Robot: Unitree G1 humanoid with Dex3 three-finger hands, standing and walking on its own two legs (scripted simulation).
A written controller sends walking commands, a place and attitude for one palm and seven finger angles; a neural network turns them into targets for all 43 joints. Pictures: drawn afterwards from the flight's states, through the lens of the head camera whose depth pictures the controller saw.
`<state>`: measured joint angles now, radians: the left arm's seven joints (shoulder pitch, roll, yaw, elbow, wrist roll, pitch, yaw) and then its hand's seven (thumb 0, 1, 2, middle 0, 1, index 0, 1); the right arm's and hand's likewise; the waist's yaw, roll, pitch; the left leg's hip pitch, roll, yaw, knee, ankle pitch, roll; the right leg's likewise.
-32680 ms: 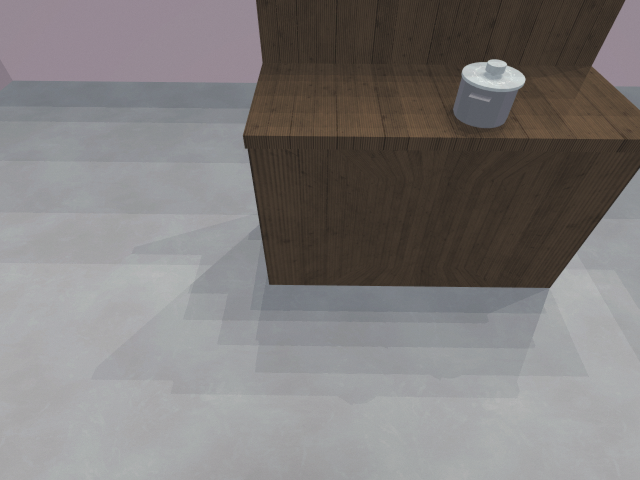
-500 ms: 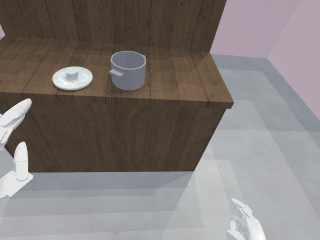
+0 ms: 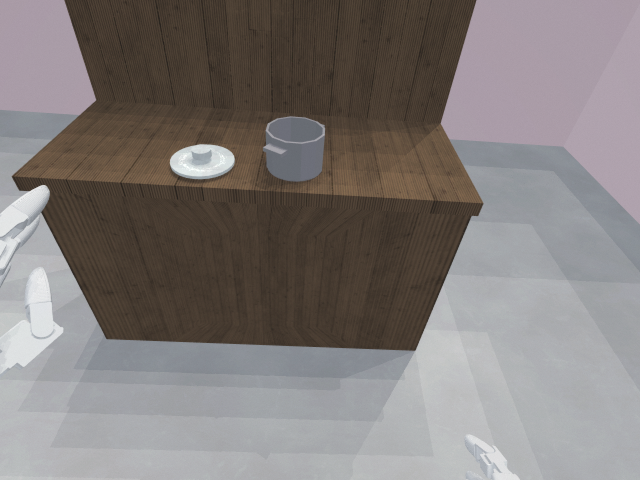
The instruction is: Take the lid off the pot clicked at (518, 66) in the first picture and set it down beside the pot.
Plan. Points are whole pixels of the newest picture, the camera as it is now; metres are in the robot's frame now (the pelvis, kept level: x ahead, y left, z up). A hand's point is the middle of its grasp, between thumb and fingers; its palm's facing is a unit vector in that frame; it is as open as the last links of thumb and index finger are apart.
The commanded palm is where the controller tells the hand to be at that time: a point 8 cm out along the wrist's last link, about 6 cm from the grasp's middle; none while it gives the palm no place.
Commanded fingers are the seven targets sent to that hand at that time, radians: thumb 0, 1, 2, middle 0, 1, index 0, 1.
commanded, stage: stop stepping back and stand still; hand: left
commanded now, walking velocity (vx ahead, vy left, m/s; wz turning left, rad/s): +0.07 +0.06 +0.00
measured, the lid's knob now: (201, 152) +0.86 +0.33 -0.02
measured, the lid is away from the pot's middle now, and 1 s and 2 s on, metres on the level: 0.23 0.23 0.23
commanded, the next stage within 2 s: let the arm hang, fingers relaxed in 1.58 s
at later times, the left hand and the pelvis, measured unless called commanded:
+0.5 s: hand out of the picture +0.05 +0.20 -0.17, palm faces +0.07 -0.99 -0.15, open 6.9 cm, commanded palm none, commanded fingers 0.00 0.90 0.90 -0.20 -0.30 -0.20 -0.30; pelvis -0.02 +0.02 +0.00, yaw +4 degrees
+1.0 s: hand out of the picture +0.11 +0.21 -0.15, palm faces +0.06 -0.98 -0.20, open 7.3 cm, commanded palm none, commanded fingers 0.00 0.90 0.90 -0.20 -0.30 -0.20 -0.30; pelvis +0.03 +0.03 +0.02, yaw +4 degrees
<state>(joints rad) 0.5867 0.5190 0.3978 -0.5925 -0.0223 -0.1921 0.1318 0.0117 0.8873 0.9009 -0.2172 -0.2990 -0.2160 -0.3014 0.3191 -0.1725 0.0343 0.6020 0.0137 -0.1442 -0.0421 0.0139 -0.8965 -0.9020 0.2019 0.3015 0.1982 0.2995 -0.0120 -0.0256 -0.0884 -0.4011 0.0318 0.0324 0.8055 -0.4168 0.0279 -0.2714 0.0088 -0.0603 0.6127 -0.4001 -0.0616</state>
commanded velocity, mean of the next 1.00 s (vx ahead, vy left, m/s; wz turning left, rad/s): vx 0.03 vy -0.02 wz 0.00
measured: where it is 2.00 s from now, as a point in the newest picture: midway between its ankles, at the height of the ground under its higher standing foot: outside the picture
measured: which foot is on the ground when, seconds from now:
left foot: down 0.00-1.00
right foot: down 0.00-0.18, up 0.20-0.42, down 0.44-0.62, up 0.64-0.88, down 0.90-1.00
